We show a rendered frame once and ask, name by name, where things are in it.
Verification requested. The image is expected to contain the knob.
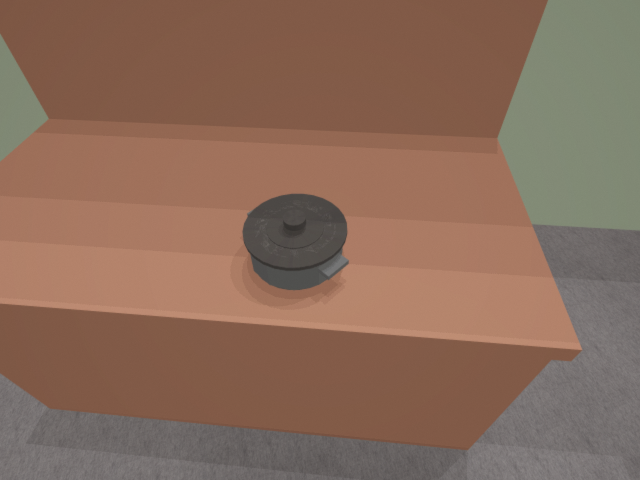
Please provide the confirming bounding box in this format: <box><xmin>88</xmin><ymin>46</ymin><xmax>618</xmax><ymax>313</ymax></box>
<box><xmin>283</xmin><ymin>210</ymin><xmax>306</xmax><ymax>231</ymax></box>

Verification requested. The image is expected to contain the lid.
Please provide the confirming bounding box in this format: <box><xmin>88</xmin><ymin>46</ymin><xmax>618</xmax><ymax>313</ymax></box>
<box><xmin>242</xmin><ymin>194</ymin><xmax>347</xmax><ymax>271</ymax></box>

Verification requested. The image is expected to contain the pot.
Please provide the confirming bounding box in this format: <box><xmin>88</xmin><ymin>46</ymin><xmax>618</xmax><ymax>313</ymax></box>
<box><xmin>247</xmin><ymin>209</ymin><xmax>349</xmax><ymax>290</ymax></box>

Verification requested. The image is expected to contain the table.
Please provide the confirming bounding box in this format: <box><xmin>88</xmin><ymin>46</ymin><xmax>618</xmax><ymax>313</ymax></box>
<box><xmin>0</xmin><ymin>0</ymin><xmax>582</xmax><ymax>450</ymax></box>

